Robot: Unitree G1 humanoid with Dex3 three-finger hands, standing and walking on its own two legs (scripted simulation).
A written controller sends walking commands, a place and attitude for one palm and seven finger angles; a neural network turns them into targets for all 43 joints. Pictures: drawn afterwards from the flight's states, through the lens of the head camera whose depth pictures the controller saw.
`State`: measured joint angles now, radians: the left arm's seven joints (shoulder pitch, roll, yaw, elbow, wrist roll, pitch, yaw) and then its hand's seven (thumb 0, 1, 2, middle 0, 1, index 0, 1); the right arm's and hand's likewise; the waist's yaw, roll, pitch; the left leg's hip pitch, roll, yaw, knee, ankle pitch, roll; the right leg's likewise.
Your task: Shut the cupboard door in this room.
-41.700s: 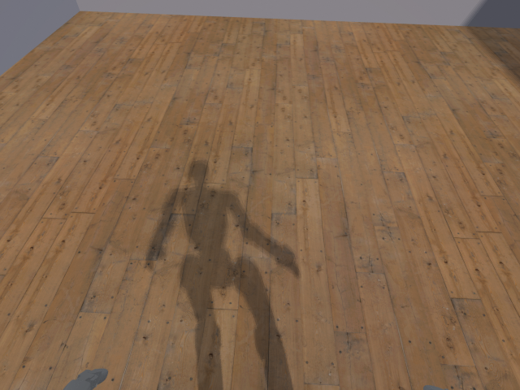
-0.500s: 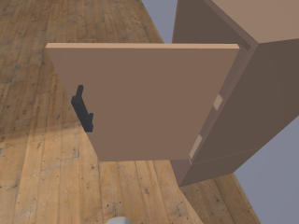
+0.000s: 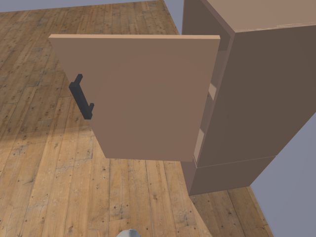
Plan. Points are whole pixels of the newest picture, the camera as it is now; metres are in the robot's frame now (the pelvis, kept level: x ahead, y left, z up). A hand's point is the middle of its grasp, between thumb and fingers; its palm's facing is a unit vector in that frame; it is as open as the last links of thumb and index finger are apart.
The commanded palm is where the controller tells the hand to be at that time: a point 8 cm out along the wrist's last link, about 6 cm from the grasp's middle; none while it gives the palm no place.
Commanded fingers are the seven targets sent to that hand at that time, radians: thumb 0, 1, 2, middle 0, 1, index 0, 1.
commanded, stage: come to a stop and stand still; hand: left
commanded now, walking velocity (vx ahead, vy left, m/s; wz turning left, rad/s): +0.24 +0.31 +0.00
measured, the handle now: (83, 97) +0.46 +0.26 +0.09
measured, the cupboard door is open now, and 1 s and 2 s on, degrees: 78 78 78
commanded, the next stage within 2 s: look again from close up in 1.14 s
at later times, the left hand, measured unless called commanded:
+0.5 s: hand out of the picture +0.02 +0.26 -0.17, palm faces +0.05 -0.96 -0.29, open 7.4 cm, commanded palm none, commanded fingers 0.00 0.90 0.90 -0.20 -0.30 -0.20 -0.30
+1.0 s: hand out of the picture +0.04 +0.28 -0.16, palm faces -0.03 -0.98 -0.20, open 7.3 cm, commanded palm none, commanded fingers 0.00 0.90 0.90 -0.20 -0.30 -0.20 -0.30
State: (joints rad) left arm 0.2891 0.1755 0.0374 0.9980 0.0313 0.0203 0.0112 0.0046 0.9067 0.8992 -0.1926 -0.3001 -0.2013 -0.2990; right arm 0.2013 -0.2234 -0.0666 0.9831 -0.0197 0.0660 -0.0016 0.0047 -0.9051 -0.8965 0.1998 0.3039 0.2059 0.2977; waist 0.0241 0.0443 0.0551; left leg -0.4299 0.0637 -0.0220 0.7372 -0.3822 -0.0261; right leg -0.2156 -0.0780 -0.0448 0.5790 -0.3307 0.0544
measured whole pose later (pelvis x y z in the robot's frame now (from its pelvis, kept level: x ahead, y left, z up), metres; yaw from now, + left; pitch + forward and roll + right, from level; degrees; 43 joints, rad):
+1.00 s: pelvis +0.01 +0.10 +0.01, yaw -2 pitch -1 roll +0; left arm 0.30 0.17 0.00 1.00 0.02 0.02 0.03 0.01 0.91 0.90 -0.19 -0.30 -0.20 -0.30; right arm 0.35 -0.17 0.01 1.03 -0.01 -0.01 -0.02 0.01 -0.91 -0.90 0.20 0.30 0.20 0.30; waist -0.01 -0.02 0.02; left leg -0.21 -0.06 0.14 0.42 -0.21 0.10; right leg -0.22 -0.08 0.02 0.45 -0.23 0.02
